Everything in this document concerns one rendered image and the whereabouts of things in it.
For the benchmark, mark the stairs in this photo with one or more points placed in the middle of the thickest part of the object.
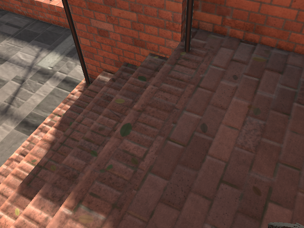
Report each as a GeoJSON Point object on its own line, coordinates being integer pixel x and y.
{"type": "Point", "coordinates": [38, 177]}

